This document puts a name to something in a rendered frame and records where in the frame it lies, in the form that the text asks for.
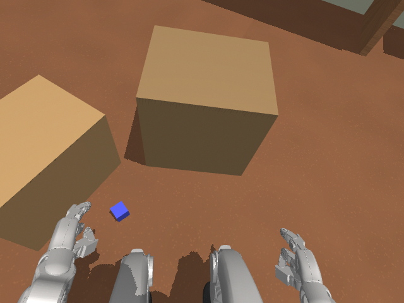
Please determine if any right robot hand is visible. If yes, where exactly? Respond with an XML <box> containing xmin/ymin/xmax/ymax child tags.
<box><xmin>275</xmin><ymin>228</ymin><xmax>323</xmax><ymax>291</ymax></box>

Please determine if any left robot arm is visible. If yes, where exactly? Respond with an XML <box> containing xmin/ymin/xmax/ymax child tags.
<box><xmin>17</xmin><ymin>248</ymin><xmax>76</xmax><ymax>303</ymax></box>

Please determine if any right robot arm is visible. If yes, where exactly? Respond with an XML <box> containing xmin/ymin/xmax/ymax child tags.
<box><xmin>300</xmin><ymin>282</ymin><xmax>336</xmax><ymax>303</ymax></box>

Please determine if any left robot hand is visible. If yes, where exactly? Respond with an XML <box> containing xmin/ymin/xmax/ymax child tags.
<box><xmin>47</xmin><ymin>201</ymin><xmax>98</xmax><ymax>259</ymax></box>

